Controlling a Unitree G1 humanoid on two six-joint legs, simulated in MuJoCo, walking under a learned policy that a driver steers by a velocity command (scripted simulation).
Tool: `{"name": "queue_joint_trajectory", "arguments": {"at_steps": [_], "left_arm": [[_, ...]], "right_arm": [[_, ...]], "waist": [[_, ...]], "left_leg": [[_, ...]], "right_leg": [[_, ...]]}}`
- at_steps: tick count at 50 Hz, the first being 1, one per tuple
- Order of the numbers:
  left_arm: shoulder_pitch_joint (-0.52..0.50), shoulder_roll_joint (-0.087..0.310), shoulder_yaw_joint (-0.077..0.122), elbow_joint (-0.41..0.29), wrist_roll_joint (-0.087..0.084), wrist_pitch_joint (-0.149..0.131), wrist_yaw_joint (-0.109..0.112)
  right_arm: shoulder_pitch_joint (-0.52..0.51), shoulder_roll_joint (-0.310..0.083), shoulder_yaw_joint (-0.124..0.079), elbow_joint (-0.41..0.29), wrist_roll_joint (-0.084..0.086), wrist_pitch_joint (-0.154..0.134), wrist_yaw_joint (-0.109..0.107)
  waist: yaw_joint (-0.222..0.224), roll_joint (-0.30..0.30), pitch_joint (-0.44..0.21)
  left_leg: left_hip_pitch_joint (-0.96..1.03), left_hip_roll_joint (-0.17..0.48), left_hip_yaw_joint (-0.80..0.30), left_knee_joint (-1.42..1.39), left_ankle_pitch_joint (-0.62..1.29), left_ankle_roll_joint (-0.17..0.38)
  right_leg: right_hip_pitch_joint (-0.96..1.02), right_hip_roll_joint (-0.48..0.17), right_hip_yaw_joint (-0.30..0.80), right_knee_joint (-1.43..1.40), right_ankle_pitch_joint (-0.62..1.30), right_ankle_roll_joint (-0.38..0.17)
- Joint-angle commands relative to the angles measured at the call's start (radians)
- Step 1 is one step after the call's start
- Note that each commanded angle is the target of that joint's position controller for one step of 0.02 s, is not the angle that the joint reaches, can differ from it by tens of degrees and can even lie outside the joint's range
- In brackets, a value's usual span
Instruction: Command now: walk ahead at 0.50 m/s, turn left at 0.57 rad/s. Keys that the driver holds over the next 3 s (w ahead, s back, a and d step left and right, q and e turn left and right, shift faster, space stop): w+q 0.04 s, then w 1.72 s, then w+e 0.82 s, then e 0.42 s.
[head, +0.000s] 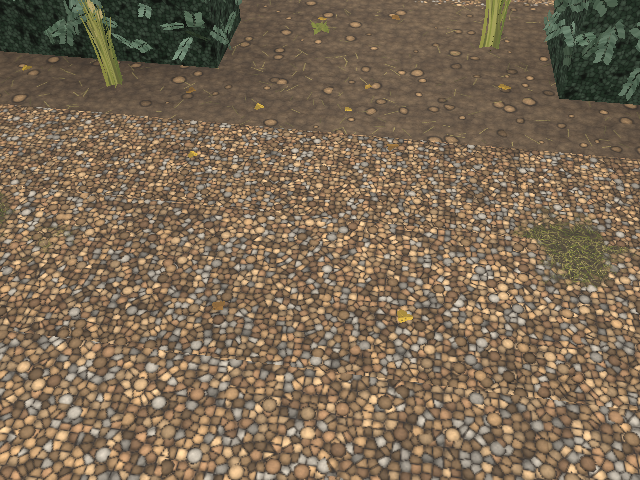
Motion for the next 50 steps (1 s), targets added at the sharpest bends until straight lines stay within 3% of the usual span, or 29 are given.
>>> {"name": "queue_joint_trajectory", "arguments": {"at_steps": [1,3,4,5,6,7,8,9,10,12,14,17,21,23,24,25,26,27,29,30,32,35,39,42,46,47,48,49,50], "left_arm": [[-0.112,0.180,0.034,-0.092,-0.013,-0.004,0.004],[-0.269,0.221,0.044,-0.124,-0.041,-0.025,-0.009],[-0.422,0.184,0.032,-0.153,-0.043,-0.049,-0.022],[-0.295,0.047,0.005,-0.210,-0.026,-0.084,-0.027],[-0.168,0.060,0.000,-0.198,-0.024,-0.089,-0.023],[-0.204,0.097,0.011,-0.207,-0.058,-0.075,-0.015],[-0.254,0.058,-0.006,-0.217,-0.064,-0.063,0.000],[-0.270,0.055,-0.014,-0.216,-0.049,-0.043,0.010],[-0.221,0.083,-0.012,-0.192,-0.045,-0.030,0.003],[-0.296,0.116,-0.006,-0.216,-0.021,-0.031,-0.020],[-0.407,0.032,-0.034,-0.248,0.022,-0.051,-0.068],[-0.395,0.009,-0.047,-0.265,0.002,-0.024,-0.083],[-0.497,-0.002,-0.061,-0.302,-0.008,-0.031,-0.096],[-0.266,0.040,-0.037,-0.224,-0.014,-0.039,-0.080],[-0.064,0.062,-0.021,-0.157,0.014,-0.038,-0.077],[0.163,0.079,-0.016,-0.088,0.026,-0.026,-0.076],[0.216,0.107,-0.024,-0.058,0.026,-0.025,-0.082],[0.199,0.143,-0.001,-0.059,-0.008,-0.007,-0.071],[0.066,0.155,0.004,-0.087,-0.003,0.013,-0.035],[-0.057,0.100,-0.022,-0.119,0.012,0.003,-0.030],[-0.207,0.044,-0.049,-0.131,0.023,-0.007,-0.029],[-0.120,0.095,-0.033,-0.102,0.013,-0.008,-0.003],[0.006,0.127,-0.013,-0.054,-0.028,0.011,0.011],[0.083,0.121,-0.013,-0.023,-0.031,0.029,0.003],[0.040,0.153,-0.011,-0.024,-0.020,0.047,0.010],[0.001,0.129,-0.025,-0.054,-0.007,0.043,0.012],[0.112,0.036,-0.058,-0.066,-0.002,0.023,0.002],[0.073,0.101,-0.044,-0.062,-0.014,0.009,-0.007],[-0.011,0.153,-0.026,-0.089,-0.033,0.006,-0.006]], "right_arm": [[0.034,-0.072,-0.022,-0.061,0.006,-0.001,0.008],[0.411,-0.131,-0.060,0.065,0.011,-0.017,-0.010],[0.625,-0.157,-0.072,0.157,-0.004,-0.029,-0.022],[0.440,-0.212,-0.046,0.118,0.003,-0.057,-0.016],[0.365,-0.170,-0.008,0.081,0.034,-0.083,0.007],[0.365,-0.157,-0.009,0.086,0.028,-0.097,0.026],[0.321,-0.201,-0.023,0.086,0.033,-0.112,0.028],[0.227,-0.170,-0.007,0.065,0.030,-0.123,0.025],[0.172,-0.127,0.006,0.035,-0.008,-0.132,0.017],[0.163,-0.074,0.029,0.021,-0.023,-0.153,-0.021],[0.194,-0.045,0.042,0.028,-0.013,-0.149,-0.082],[0.291,-0.054,0.039,0.063,0.012,-0.136,-0.095],[0.418,0.040,0.055,0.091,0.022,-0.094,-0.096],[0.365,0.018,0.047,0.097,0.024,-0.075,-0.105],[0.335,0.005,0.043,0.096,0.014,-0.079,-0.083],[0.285,0.006,0.033,0.076,0.003,-0.095,-0.055],[0.430,0.060,0.061,0.051,0.018,-0.115,-0.041],[0.432,0.003,0.068,0.014,0.035,-0.139,-0.032],[0.261,-0.048,0.055,-0.046,0.052,-0.153,-0.053],[0.207,-0.073,0.043,-0.045,0.030,-0.134,-0.078],[0.197,-0.035,0.043,-0.031,-0.002,-0.091,-0.083],[0.093,0.033,0.058,-0.065,-0.034,-0.114,-0.071],[-0.060,0.047,0.069,-0.096,-0.012,-0.109,-0.047],[-0.184,0.020,0.063,-0.148,-0.005,-0.114,-0.028],[-0.009,-0.068,0.021,-0.124,-0.017,-0.136,-0.013],[0.193,-0.140,-0.003,-0.088,-0.026,-0.137,-0.021],[0.283,-0.213,-0.025,-0.065,-0.014,-0.131,-0.015],[0.313,-0.139,-0.007,-0.062,-0.002,-0.123,-0.012],[0.244,-0.108,0.007,-0.073,-0.004,-0.119,-0.016]], "waist": [[-0.085,-0.165,0.055],[-0.310,-0.103,-0.076],[-0.465,0.023,-0.013],[-0.246,0.321,0.088],[-0.125,0.262,0.027],[-0.117,0.123,0.070],[-0.087,-0.011,0.083],[-0.050,-0.062,0.101],[-0.021,-0.097,0.076],[-0.031,-0.056,0.070],[-0.074,-0.014,0.055],[-0.086,0.014,0.016],[-0.189,0.013,0.085],[-0.075,0.047,0.069],[0.014,0.010,-0.032],[0.108,-0.067,-0.101],[0.041,-0.232,-0.272],[0.058,-0.295,-0.367],[0.003,-0.074,-0.276],[-0.056,0.014,-0.161],[-0.156,0.010,0.051],[-0.103,-0.109,0.011],[-0.018,-0.102,-0.024],[0.026,-0.087,0.035],[-0.084,-0.085,-0.059],[-0.169,-0.016,-0.204],[-0.151,0.218,-0.350],[-0.180,0.209,-0.343],[-0.172,0.139,-0.182]], "left_leg": [[0.117,-0.040,0.115,-0.026,-0.098,0.020],[0.702,-0.190,0.274,-0.161,0.000,0.056],[0.871,-0.144,0.168,-0.392,0.131,0.131],[0.733,-0.005,-0.268,-0.498,0.274,0.224],[0.649,0.097,-0.452,-0.599,0.373,0.265],[0.580,0.174,-0.566,-0.680,0.164,0.290],[0.519,0.221,-0.659,-0.658,-0.042,0.308],[0.412,0.237,-0.634,-0.597,-0.017,0.288],[0.342,0.231,-0.572,-0.532,-0.048,0.261],[0.236,0.097,-0.384,-0.523,-0.133,0.178],[0.012,-0.051,-0.158,-0.525,-0.311,0.152],[0.032,-0.066,-0.094,-0.436,-0.315,0.115],[0.481,-0.035,-0.185,-0.196,-0.196,0.100],[0.532,-0.038,-0.184,0.047,0.020,0.102],[0.402,-0.080,-0.118,0.263,0.154,0.089],[0.076,-0.181,-0.067,0.682,-0.240,0.058],[-0.284,-0.203,-0.169,0.909,-0.715,0.034],[-0.423,-0.148,-0.231,0.866,-0.664,0.019],[-0.542,-0.071,-0.180,0.698,-0.353,0.011],[-0.480,-0.037,-0.133,0.631,-0.236,-0.008],[-0.187,0.043,-0.141,0.238,-0.137,-0.076],[0.053,0.019,-0.061,-0.141,0.117,-0.090],[0.071,-0.037,-0.023,-0.419,0.202,-0.059],[0.001,-0.051,-0.014,-0.512,0.128,-0.017],[0.345,-0.089,0.007,-0.601,0.116,0.062],[0.641,0.038,-0.135,-0.553,0.223,0.131],[0.985,0.254,-0.526,-0.619,0.063,0.287],[1.006,0.271,-0.674,-0.721,-0.121,0.291],[0.899,0.241,-0.562,-0.750,-0.160,0.250]], "right_leg": [[-0.094,-0.241,0.066,0.055,0.773,-0.175],[-0.382,-0.175,0.017,0.496,0.935,-0.135],[-0.648,-0.080,0.059,0.992,0.343,-0.075],[-0.869,0.055,0.175,1.286,-0.259,-0.069],[-0.888,0.041,0.325,1.163,-0.222,-0.117],[-0.950,0.055,0.303,1.113,-0.141,-0.121],[-1.000,0.023,0.320,1.045,-0.123,-0.123],[-0.981,-0.013,0.339,0.980,-0.095,-0.117],[-0.933,-0.055,0.380,0.871,0.013,-0.134],[-0.820,-0.045,0.374,0.600,0.336,-0.147],[-0.494,0.051,0.234,0.266,0.875,-0.129],[-0.302,0.114,0.208,0.148,1.025,-0.117],[-0.551,0.065,0.255,-0.146,0.876,-0.096],[-0.433,-0.007,0.282,-0.298,0.895,-0.111],[-0.129,0.008,0.239,-0.257,1.001,-0.153],[0.230,-0.097,0.356,-0.117,1.207,-0.237],[0.639,-0.253,0.519,0.246,1.393,-0.326],[0.704,-0.288,0.635,0.236,1.208,-0.397],[0.434,-0.357,0.821,-0.056,0.307,-0.449],[0.190,-0.359,0.881,-0.145,0.228,-0.435],[-0.327,-0.222,0.645,-0.186,0.484,-0.364],[-0.430,-0.056,0.406,-0.203,0.703,-0.297],[-0.197,-0.083,0.405,-0.194,0.627,-0.264],[-0.059,-0.129,0.454,-0.169,0.503,-0.257],[-0.053,-0.088,0.401,0.035,0.747,-0.199],[-0.209,-0.009,0.326,0.311,0.625,-0.153],[-0.567,0.136,0.273,0.685,0.071,-0.088],[-0.729,0.132,0.379,0.794,-0.162,-0.092],[-0.815,0.089,0.372,0.831,-0.094,-0.095]]}}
